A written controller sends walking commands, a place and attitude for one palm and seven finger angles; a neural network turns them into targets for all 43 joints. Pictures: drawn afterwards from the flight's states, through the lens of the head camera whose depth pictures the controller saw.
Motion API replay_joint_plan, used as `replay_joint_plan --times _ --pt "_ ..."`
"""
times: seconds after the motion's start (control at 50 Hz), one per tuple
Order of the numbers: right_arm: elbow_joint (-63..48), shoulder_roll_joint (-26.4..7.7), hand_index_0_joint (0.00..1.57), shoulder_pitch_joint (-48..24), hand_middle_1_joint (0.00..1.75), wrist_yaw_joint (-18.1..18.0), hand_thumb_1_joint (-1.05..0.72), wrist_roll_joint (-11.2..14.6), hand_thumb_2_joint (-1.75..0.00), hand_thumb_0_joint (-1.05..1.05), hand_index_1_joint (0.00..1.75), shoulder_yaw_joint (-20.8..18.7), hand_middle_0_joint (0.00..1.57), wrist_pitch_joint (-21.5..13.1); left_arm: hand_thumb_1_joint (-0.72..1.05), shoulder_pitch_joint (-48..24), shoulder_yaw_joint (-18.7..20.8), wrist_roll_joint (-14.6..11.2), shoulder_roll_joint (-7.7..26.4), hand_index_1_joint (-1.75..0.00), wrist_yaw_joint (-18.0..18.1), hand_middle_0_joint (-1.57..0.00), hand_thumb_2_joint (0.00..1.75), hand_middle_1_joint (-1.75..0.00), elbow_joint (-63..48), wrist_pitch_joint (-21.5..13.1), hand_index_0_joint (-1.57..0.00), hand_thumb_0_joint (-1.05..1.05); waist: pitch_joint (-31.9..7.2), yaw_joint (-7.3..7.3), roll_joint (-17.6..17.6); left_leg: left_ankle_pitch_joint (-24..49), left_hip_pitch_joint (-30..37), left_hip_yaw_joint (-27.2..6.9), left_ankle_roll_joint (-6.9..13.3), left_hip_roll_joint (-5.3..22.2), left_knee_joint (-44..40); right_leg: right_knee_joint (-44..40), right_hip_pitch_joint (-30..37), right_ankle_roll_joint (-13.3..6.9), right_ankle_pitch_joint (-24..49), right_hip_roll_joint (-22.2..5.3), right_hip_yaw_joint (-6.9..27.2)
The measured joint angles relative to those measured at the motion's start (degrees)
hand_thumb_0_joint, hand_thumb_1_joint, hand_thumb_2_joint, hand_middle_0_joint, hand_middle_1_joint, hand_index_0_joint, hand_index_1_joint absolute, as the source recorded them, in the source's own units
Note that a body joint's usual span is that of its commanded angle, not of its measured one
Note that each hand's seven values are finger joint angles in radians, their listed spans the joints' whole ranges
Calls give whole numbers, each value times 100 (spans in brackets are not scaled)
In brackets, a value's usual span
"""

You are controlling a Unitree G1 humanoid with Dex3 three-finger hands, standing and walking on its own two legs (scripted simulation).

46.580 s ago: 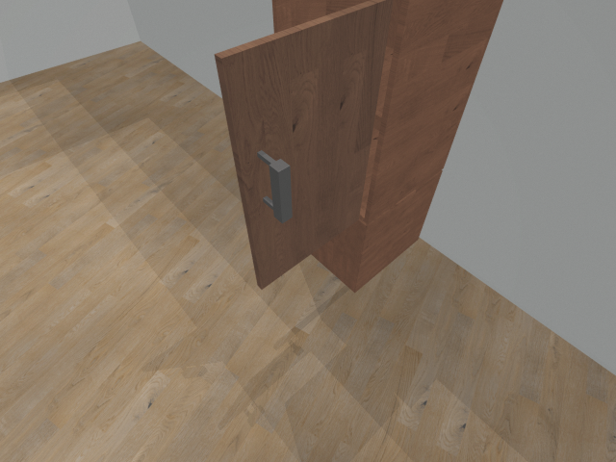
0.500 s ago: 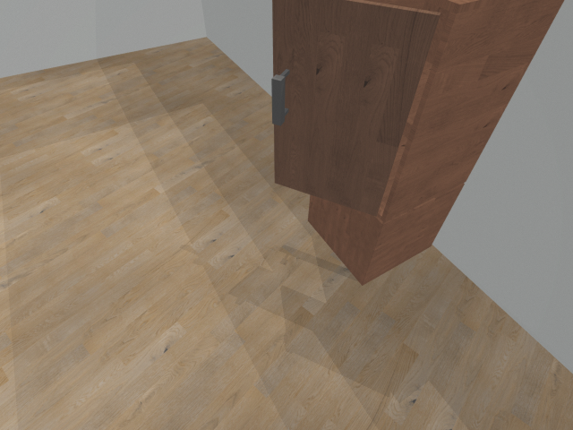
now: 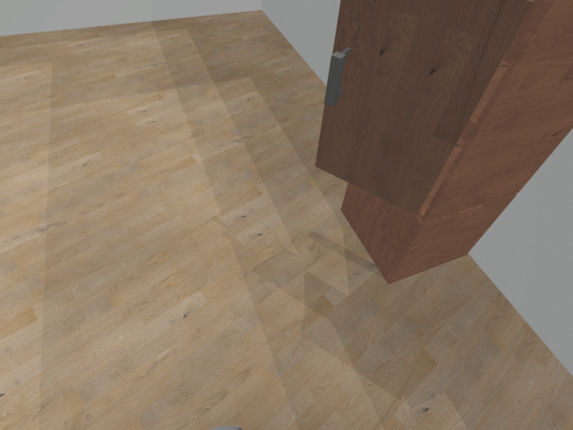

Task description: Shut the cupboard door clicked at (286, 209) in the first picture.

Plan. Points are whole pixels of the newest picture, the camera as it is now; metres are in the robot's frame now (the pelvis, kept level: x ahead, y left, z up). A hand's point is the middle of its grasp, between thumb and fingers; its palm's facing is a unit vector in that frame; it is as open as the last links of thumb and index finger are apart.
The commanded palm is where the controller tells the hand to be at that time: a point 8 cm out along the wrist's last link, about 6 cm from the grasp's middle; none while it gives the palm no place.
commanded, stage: walk to a spot facing it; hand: left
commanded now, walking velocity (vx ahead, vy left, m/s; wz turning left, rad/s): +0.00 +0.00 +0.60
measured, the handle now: (338, 76) +0.90 -0.11 +0.02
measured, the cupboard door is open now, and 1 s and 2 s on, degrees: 34 34 34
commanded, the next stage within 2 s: turn to face it in 1.38 s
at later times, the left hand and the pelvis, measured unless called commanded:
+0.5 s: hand out of the picture +0.01 +0.18 -0.13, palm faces +0.28 -0.90 -0.33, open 7.4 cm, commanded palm none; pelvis -0.02 -0.05 +0.01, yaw +17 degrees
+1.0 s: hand out of the picture -0.03 +0.19 -0.14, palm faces +0.57 -0.77 -0.28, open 7.4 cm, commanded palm none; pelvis +0.03 -0.04 +0.01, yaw +36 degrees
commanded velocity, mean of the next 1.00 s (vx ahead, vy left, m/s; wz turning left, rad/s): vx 0.12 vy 0.00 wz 0.60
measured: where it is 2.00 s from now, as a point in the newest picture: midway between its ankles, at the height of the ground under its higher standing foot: outside the picture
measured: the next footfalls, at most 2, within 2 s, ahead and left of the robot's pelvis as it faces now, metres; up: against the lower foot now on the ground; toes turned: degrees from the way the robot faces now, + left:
right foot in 0.40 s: +0.04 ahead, -0.17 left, +0.00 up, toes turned +15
left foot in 0.72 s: -0.04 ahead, +0.09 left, +0.00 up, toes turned +31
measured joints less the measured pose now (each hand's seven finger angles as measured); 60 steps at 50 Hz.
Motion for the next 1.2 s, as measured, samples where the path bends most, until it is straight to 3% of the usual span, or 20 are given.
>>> replay_joint_plan --times 0.06,0.14,0.24,0.36,0.4,0.46,0.52,0.58,0.66,0.72,0.78,0.84,0.9,0.96,1.0,1.06,1.12,1.2 --pt "-176 -33 20 -108 30 -16 -91 -70 -90 0 30 10 20 -68 91 -135 28 -16 57 -30 4 -20 90 -30 -135 114 -20 1 70 52 -56 65 -93 -7 241 -147 -61 1338 -640 71 -629 15 368" --pt "-359 -93 20 -200 30 -55 -90 -89 -90 0 30 27 20 -126 91 -324 74 4 158 -30 -53 -20 90 -29 -305 126 -20 1 64 17 19 508 -52 -204 246 -244 -682 2396 -1355 165 -171 126 765" --pt "-472 -222 20 -277 30 -26 -90 -93 -90 0 30 -23 21 -98 91 -523 93 9 267 -30 -99 -20 90 -29 -607 87 -20 1 13 -12 186 936 -79 -609 174 -266 -1200 1864 -1504 260 15 146 934" --pt "-583 -405 21 -341 30 28 -90 -96 -90 0 30 -169 21 38 91 -616 57 -9 328 -30 -104 -20 90 -29 -871 50 -20 1 -61 -62 353 1092 -318 -1168 -48 -347 -1185 260 -916 211 159 323 974" --pt "-642 -414 20 -320 30 43 -90 -52 -90 0 30 -230 21 101 91 -474 46 18 411 -30 -100 -20 90 -29 -988 -20 -20 1 -185 8 186 648 -599 -1173 -156 -535 -774 -707 -557 11 229 211 1065" --pt "-670 -585 20 -445 30 61 -90 -70 -90 0 30 -354 21 163 91 -395 4 35 263 -30 -31 -20 90 -29 -878 30 -20 0 -51 5 373 -596 -1180 -894 -264 -488 1239 -532 -559 -8 583 184 840" --pt "-731 -620 20 -489 30 120 -91 -50 -90 0 30 -351 20 150 91 -234 -22 33 188 -30 -9 -20 90 -29 -773 27 -20 1 50 -50 302 -719 -1259 -432 -365 -247 2273 -576 -361 24 593 6 647" --pt "-778 -557 20 -521 30 165 -91 -12 -90 0 30 -295 20 150 91 -130 -43 47 169 -30 -28 -20 90 -30 -735 -11 -20 1 134 -55 118 -834 -897 -130 -417 -17 1865 -526 -244 43 489 -224 423" --pt "-766 -470 20 -665 30 194 -91 14 -90 0 30 -197 20 144 90 -10 -44 58 169 -30 -66 -20 90 -30 -755 -74 -20 1 221 70 -47 -850 -282 55 -370 122 727 -274 -232 115 275 -458 93" --pt "-831 -449 20 -733 30 215 -91 -3 -90 0 30 -115 20 28 90 169 -9 17 218 -30 -111 -20 90 -30 -745 -73 -20 1 158 143 -110 -87 246 108 -187 130 -473 233 -392 225 -22 -608 -124" --pt "-878 -340 20 -789 30 194 -91 -65 -90 0 30 -51 20 -132 90 208 48 28 355 -30 -156 -20 90 -30 -602 97 -20 1 139 230 -247 -113 128 50 -98 45 -187 1641 -978 274 -747 -492 289" --pt "-917 -266 20 -638 30 124 -90 -94 -90 0 30 0 20 -242 91 130 93 37 405 -30 -234 -20 90 -29 -503 155 -20 1 64 210 -184 -132 257 -136 -120 22 -422 2287 -1468 274 -441 -289 509" --pt "-831 -256 20 -461 30 94 -90 -103 -90 0 30 24 21 -264 91 40 97 33 389 -30 -321 -20 90 -29 -591 76 -20 1 9 186 -43 -2 450 -352 -146 17 -737 1830 -1637 300 -137 -191 568" --pt "-698 -289 21 -290 30 100 -90 -106 -90 0 30 6 21 -209 91 -27 75 33 349 -30 -381 -20 90 -29 -745 -35 -20 1 -48 150 130 -75 567 -580 -193 37 -766 813 -1466 316 196 -85 524" --pt "-622 -300 21 -152 30 108 -90 -84 -90 0 30 -22 21 -147 91 7 63 52 368 -30 -405 -20 90 -29 -882 -162 -20 1 -128 136 171 -407 490 -725 -164 9 -424 52 -1152 284 350 -15 467" --pt "-454 -356 20 -99 30 122 -90 -55 -90 0 30 -102 21 -36 91 35 26 82 284 -30 -290 -20 90 -29 -967 -329 -20 1 -145 169 236 -1193 -184 -684 -62 -67 1420 149 -1017 -78 664 -97 189" --pt "-384 -396 20 -197 30 187 -90 -93 -90 0 30 -171 21 8 91 221 7 73 123 -30 -192 -20 90 -29 -843 -364 -20 1 -200 146 245 -569 -882 -393 -95 49 2849 -220 -639 -145 596 -167 -46" --pt "-482 -341 20 -338 30 264 -91 -72 -90 0 30 -201 20 -32 91 444 -32 66 -62 -30 -155 -20 90 -29 -561 -414 -20 1 -225 41 166 44 -1317 -94 -187 322 2846 -955 -45 -94 718 -247 -432"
